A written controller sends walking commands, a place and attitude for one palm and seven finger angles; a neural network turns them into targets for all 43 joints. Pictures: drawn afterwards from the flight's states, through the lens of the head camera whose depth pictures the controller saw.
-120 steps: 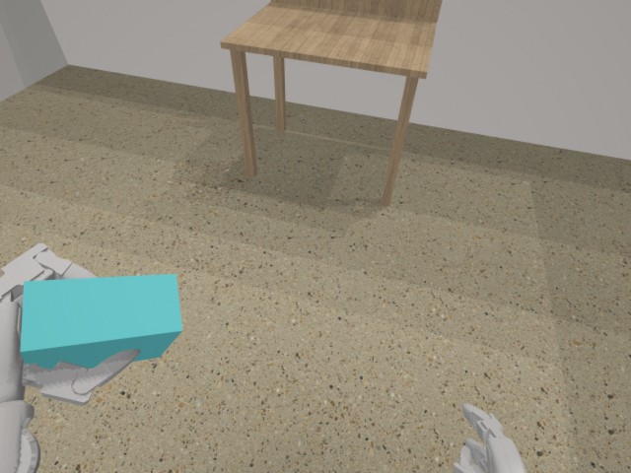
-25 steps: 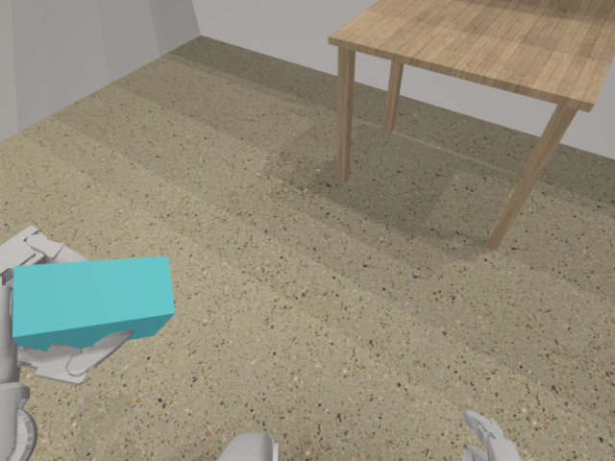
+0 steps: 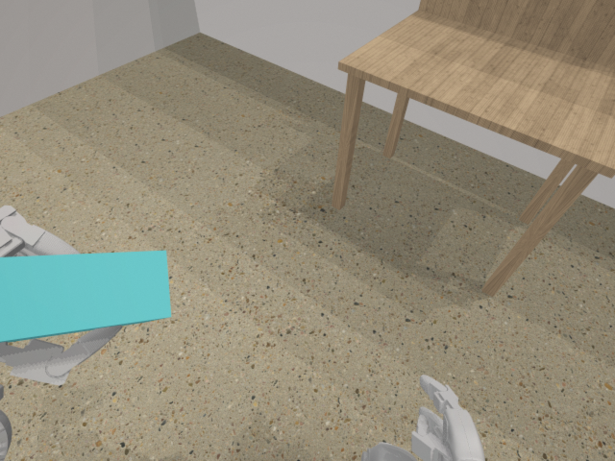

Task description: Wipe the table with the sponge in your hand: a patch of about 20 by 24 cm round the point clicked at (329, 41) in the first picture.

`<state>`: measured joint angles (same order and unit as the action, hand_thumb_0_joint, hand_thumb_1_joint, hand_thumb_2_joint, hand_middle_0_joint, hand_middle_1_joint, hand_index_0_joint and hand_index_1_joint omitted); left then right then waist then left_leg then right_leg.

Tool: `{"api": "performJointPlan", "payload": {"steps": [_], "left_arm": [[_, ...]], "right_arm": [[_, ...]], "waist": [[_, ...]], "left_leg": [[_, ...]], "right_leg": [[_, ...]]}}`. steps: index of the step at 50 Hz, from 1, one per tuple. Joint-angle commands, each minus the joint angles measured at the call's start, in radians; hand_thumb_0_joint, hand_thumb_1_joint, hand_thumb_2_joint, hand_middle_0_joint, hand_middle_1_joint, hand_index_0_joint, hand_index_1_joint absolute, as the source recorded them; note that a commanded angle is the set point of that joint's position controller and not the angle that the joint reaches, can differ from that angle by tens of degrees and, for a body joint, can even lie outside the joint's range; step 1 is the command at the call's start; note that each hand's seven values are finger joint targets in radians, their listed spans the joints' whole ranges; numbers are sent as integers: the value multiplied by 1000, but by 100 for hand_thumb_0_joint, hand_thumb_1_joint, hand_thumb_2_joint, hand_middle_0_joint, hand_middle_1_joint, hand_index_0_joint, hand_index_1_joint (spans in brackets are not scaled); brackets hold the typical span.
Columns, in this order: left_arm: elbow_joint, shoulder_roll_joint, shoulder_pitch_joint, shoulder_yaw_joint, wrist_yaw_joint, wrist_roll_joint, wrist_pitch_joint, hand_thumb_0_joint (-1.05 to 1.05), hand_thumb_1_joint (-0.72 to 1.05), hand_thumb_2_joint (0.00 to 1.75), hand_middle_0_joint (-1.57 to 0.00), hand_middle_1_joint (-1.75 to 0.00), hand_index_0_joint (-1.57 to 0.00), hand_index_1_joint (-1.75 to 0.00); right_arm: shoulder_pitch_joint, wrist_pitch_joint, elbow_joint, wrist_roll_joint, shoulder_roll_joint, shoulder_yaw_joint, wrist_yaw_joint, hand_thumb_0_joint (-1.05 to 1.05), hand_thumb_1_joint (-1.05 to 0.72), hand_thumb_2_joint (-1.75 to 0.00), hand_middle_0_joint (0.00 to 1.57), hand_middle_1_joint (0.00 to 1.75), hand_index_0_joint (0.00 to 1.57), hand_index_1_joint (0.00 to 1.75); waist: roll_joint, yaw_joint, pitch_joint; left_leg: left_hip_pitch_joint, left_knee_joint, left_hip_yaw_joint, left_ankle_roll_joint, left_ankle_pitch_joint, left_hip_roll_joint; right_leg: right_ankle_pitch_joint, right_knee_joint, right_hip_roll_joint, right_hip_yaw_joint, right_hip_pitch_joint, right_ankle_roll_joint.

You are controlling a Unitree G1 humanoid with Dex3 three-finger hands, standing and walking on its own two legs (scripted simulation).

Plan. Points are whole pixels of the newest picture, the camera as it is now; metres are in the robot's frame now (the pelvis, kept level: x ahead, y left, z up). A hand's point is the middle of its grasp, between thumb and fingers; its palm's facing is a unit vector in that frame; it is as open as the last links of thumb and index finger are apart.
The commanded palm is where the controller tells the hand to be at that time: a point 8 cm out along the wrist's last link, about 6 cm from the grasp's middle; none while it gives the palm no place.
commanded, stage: walk to a spot facing it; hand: left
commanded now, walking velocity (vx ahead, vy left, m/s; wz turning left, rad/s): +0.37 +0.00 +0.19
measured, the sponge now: (106, 295) +0.23 +0.20 +0.18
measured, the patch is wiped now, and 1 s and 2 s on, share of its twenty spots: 0.00 0.00 0.00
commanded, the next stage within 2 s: turn to face it in 1.74 s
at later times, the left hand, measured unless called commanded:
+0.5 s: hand (105, 203) +0.33 +0.24 +0.19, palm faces +0.52 -0.75 -0.41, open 9.5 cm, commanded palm +0.27 +0.27 +0.18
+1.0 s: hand (157, 153) +0.43 +0.22 +0.17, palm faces +0.61 -0.68 -0.40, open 9.5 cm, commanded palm +0.36 +0.25 +0.18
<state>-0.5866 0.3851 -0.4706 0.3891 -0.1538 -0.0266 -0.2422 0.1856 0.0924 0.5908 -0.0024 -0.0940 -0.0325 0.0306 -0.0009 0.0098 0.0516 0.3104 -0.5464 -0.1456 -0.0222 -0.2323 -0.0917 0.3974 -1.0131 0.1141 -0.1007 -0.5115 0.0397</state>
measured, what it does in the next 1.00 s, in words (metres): walks ahead: right foot, then left foot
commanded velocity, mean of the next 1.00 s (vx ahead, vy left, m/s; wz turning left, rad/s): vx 0.37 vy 0.00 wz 0.25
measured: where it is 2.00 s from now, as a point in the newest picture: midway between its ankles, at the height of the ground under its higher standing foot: (310, 369)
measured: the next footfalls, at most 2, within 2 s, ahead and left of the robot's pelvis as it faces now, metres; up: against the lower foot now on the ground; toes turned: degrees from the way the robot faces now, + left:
right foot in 0.14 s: +0.14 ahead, -0.16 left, +0.00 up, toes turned -8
left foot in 0.48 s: +0.25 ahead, +0.11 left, +0.00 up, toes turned +18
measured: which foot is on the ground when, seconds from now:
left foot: down 0.00-0.16, up 0.18-0.46, down 0.48-0.86, up 0.88-1.00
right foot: up 0.00-0.12, down 0.14-0.50, up 0.52-0.84, down 0.86-1.00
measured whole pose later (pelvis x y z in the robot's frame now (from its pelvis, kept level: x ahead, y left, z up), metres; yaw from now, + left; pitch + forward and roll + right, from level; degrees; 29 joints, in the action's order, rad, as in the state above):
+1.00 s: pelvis +0.28 -0.06 +0.00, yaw +14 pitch -1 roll +1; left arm -0.43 0.30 -0.41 0.32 -0.15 -0.02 -0.19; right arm 0.19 0.04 0.69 0.00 -0.23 0.00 0.06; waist 0.05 -0.02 0.05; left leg 0.52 -1.22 -0.05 0.01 -0.40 -0.06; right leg 0.31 -0.60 0.11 -0.21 -0.26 -0.01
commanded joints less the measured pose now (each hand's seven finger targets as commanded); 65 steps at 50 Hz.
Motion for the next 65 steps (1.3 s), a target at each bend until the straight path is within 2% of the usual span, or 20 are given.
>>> {"api": "performJointPlan", "payload": {"steps": [1,6,8,9,15,22,23,25,26,32,40,42,44,51,57,60,61,62,63,65], "left_arm": [[-125,102,30,82,-12,-10,-51,0,10,130,-120,-160,-120,-160],[-38,95,155,29,-8,9,-10,0,10,130,-120,-160,-120,-160],[-36,204,167,97,-23,15,3,0,10,130,-120,-160,-120,-160],[-54,181,206,81,-20,0,-3,0,10,130,-120,-160,-120,-160],[-177,178,103,109,-23,8,-46,0,10,130,-120,-160,-120,-160],[-187,148,39,114,-57,-4,-40,0,10,130,-120,-160,-120,-160],[-202,142,68,102,-56,-4,-50,0,10,130,-120,-160,-120,-160],[-195,125,99,78,-54,-9,-71,0,10,130,-120,-160,-120,-160],[-117,180,91,109,-42,4,-62,0,10,130,-120,-160,-120,-160],[-288,138,9,97,-18,-5,-63,0,10,130,-120,-160,-120,-160],[-37,88,95,57,-9,-2,-19,0,10,130,-120,-160,-120,-160],[-10,112,136,48,-12,10,-1,0,10,130,-120,-160,-120,-160],[-44,202,189,93,-24,4,11,0,10,130,-120,-160,-120,-160],[-147,178,104,99,-18,5,-35,0,10,130,-120,-160,-120,-160],[-193,161,-21,135,-53,-10,-26,0,10,130,-120,-160,-120,-160],[-198,136,27,95,-60,-9,-22,0,10,130,-120,-160,-120,-160],[-226,148,62,98,-62,-5,-38,0,10,130,-120,-160,-120,-160],[-234,143,67,103,-61,-8,-53,0,10,130,-120,-160,-120,-160],[-238,168,124,101,-58,-1,-64,0,10,130,-120,-160,-120,-160],[-212,250,94,173,-30,1,-59,0,10,130,-120,-160,-120,-160]], "right_arm": [[-37,57,-113,-3,-204,80,35,0,-90,-90,20,30,20,30],[-48,38,-103,-8,-190,68,54,0,-90,-90,20,30,20,30],[-77,30,-118,-4,-167,56,51,0,-90,-90,20,30,20,30],[-93,43,-108,1,-201,72,46,0,-90,-90,20,30,20,30],[-102,-7,-107,-5,-197,74,35,0,-90,-90,20,30,20,30],[-30,-5,-162,2,-194,100,46,0,-90,-90,20,30,20,30],[-7,-1,-162,-2,-213,112,53,0,-90,-90,20,30,20,30],[-21,9,-174,-7,-243,115,43,0,-90,-90,20,30,20,30],[-37,14,-154,-3,-233,100,34,0,-90,-90,20,30,20,30],[-54,52,-127,-10,-208,95,15,0,-90,-90,20,30,20,30],[-53,45,-102,-6,-203,75,51,0,-90,-90,20,30,20,30],[-45,32,-93,-6,-187,66,55,0,-90,-90,20,30,20,30],[-107,37,-122,-4,-190,62,49,0,-90,-90,20,30,20,30],[-100,-5,-106,-2,-207,75,35,0,-90,-90,20,30,20,30],[-58,-8,-181,-1,-183,92,31,0,-90,-90,20,30,20,30],[0,-5,-175,-3,-200,111,42,0,-90,-90,20,30,20,30],[10,-1,-181,-4,-212,115,47,0,-90,-90,20,30,20,30],[-15,1,-183,-1,-239,122,41,0,-90,-90,20,30,20,30],[-23,10,-188,-10,-239,110,23,0,-90,-90,20,30,20,30],[-53,17,-156,-15,-237,119,20,0,-90,-90,20,30,20,30]], "waist": [[217,-6,-111],[66,-20,-115],[-341,-53,-124],[-289,-42,-122],[-109,-13,-83],[-78,-11,-161],[25,11,-206],[370,10,-218],[288,12,-194],[255,-15,-160],[170,-17,-104],[2,-22,-115],[-341,-57,-112],[-93,-15,-75],[-159,-56,-126],[-87,3,-200],[51,26,-253],[320,19,-265],[322,11,-240],[222,-8,-230]], "left_leg": [[-24,298,181,-132,-138,-206],[68,-31,83,-60,-237,-105],[442,-595,34,7,-370,72],[444,-696,146,17,-280,30],[303,-455,103,40,-154,-51],[-86,33,-109,22,45,71],[-224,76,-51,-1,55,45],[-425,198,604,-201,289,-331],[-355,235,671,-247,182,-381],[-133,264,290,-165,10,-226],[21,182,137,-95,-277,-163],[131,-100,86,-53,-294,-84],[458,-649,96,13,-343,63],[351,-537,101,47,-94,-35],[186,-130,-65,28,-83,28],[-100,48,-108,18,38,92],[-297,80,-11,-25,77,48],[-429,127,395,-155,291,-202],[-423,181,671,-257,466,-342],[-331,183,640,-277,238,-340]], "right_leg": [[-36,233,-26,-73,133,19],[-43,561,-35,-60,391,-5],[-64,763,344,555,582,-209],[-30,781,361,563,539,-213],[-379,702,270,82,430,-178],[-399,459,157,-42,375,-117],[-390,274,129,-72,307,-85],[234,-180,-68,-30,-75,-14],[209,-271,-22,74,-138,-25],[-6,-70,24,25,-68,1],[-79,434,-67,-127,284,21],[9,600,8,10,419,-26],[25,800,380,606,534,-221],[-332,734,270,72,432,-166],[-532,631,243,-11,510,-165],[-571,342,194,-103,421,-101],[-500,110,144,-129,279,-55],[20,-159,-5,-110,29,-1],[256,-310,-60,6,-105,-9],[175,-358,11,115,-178,-7]]}}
